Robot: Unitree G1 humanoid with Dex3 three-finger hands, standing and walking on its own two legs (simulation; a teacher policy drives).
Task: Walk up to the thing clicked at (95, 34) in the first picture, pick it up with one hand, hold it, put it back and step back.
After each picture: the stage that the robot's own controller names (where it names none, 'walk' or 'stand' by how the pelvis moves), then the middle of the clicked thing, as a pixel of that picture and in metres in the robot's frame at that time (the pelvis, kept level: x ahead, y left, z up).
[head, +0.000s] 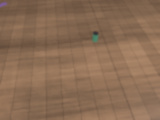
stand; (95, 36) +1.49 -0.14 -0.72
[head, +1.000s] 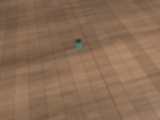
walk; (78, 44) +1.36 +0.15 -0.70
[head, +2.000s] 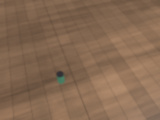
walk; (60, 77) +0.84 +0.26 -0.71
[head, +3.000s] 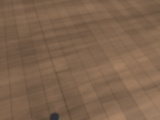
walk; (55, 119) +0.46 +0.19 -0.70
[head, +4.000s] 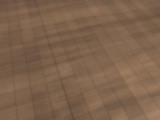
stand; out of the picture +0.40 +0.17 -0.72
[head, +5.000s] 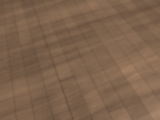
stand; out of the picture +0.33 +0.22 -0.71
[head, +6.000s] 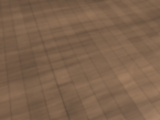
stand; out of the picture +0.35 +0.16 -0.70
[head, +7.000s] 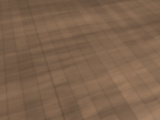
walk; out of the picture +0.40 +0.18 -0.72
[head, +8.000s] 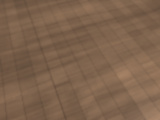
stand; out of the picture +0.27 +0.20 -0.69
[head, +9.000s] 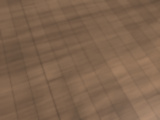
stand; out of the picture +0.20 +0.19 -0.70
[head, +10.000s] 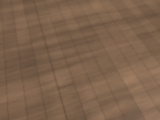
stand; out of the picture +0.21 +0.18 -0.70
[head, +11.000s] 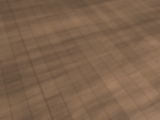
stand; out of the picture +0.24 +0.18 -0.72
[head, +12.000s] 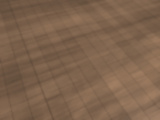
stand; out of the picture +0.22 +0.19 -0.72
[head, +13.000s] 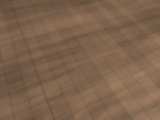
stand; out of the picture +0.21 +0.19 -0.72
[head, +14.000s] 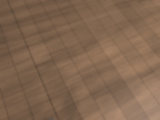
go down; out of the picture +0.24 +0.21 -0.60
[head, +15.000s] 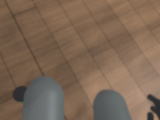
go down; (23, 95) +0.28 +0.28 -0.33
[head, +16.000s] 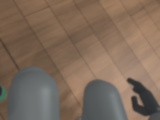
close in; out of the picture +0.25 +0.30 -0.26
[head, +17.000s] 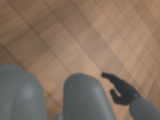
go down; out of the picture +0.20 +0.32 -0.23
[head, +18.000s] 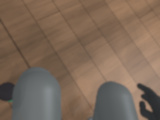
go down; (9, 92) +0.25 +0.29 -0.27
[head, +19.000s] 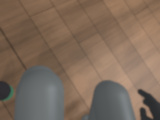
go down; (2, 91) +0.24 +0.29 -0.28
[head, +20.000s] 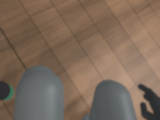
go down; (2, 91) +0.24 +0.29 -0.27
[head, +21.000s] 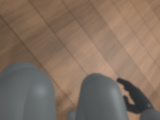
close in; out of the picture +0.21 +0.30 -0.23
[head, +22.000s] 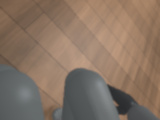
close; out of the picture +0.28 +0.26 -0.24
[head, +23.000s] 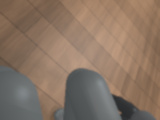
lift; out of the picture +0.28 +0.27 -0.24
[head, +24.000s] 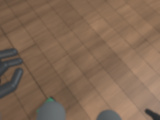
close; (47, 107) +0.32 +0.20 -0.51
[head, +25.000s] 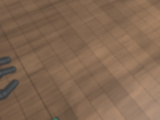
go down; out of the picture +0.29 +0.16 -0.63
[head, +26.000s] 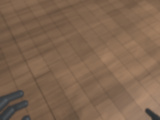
hold; out of the picture +0.29 +0.16 -0.63
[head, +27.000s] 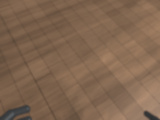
close; out of the picture +0.29 +0.16 -0.64
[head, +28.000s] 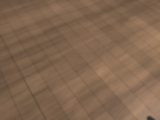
stand; out of the picture +0.28 +0.16 -0.67
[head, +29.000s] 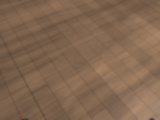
close; out of the picture +0.28 +0.16 -0.66
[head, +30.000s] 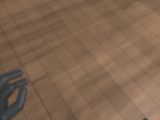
close; out of the picture +0.28 +0.16 -0.64
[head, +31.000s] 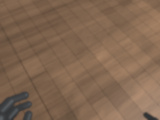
close; out of the picture +0.29 +0.16 -0.64
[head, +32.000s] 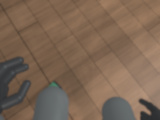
stand; (50, 92) +0.32 +0.20 -0.43
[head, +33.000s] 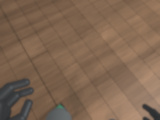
close; (57, 113) +0.30 +0.17 -0.56
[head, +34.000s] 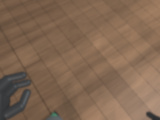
close; out of the picture +0.29 +0.17 -0.58
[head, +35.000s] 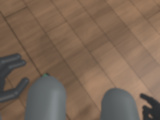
stand; (42, 86) +0.33 +0.22 -0.35
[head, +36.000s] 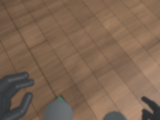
close; (57, 106) +0.31 +0.17 -0.51
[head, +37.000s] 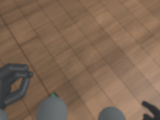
hold; (50, 104) +0.31 +0.19 -0.48
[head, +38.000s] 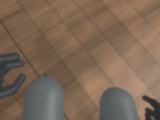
stand; (41, 88) +0.32 +0.22 -0.33
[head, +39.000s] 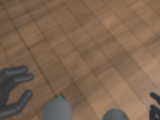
close; (57, 105) +0.31 +0.18 -0.50
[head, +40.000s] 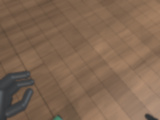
close; out of the picture +0.30 +0.16 -0.60
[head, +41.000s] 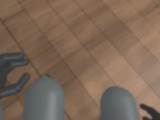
close; (43, 87) +0.34 +0.21 -0.33
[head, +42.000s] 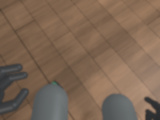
hold; (51, 92) +0.33 +0.20 -0.39
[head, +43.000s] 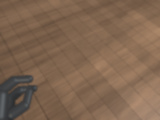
close; out of the picture +0.28 +0.14 -0.66
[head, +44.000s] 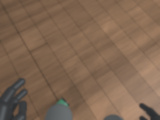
stand; (59, 108) +0.31 +0.16 -0.55
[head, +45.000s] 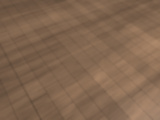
stand; out of the picture +0.27 +0.14 -0.68
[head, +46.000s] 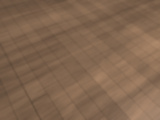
stand; out of the picture +0.26 +0.14 -0.68
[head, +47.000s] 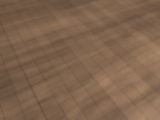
stand; out of the picture +0.27 +0.13 -0.74
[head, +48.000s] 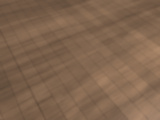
stand; out of the picture +0.27 +0.13 -0.75
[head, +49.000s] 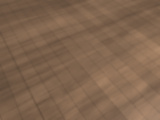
walk; out of the picture +0.25 +0.14 -0.75
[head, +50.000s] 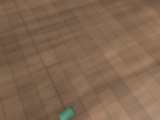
walk; (66, 114) +0.42 +0.10 -0.73
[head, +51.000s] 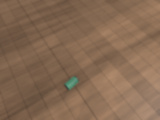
walk; (71, 83) +0.70 +0.15 -0.72
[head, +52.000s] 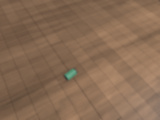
stand; (70, 74) +0.90 +0.12 -0.73
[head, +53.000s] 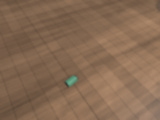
stand; (71, 81) +0.90 +0.11 -0.75
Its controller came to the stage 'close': yes
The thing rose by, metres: 0.01
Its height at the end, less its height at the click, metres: -0.02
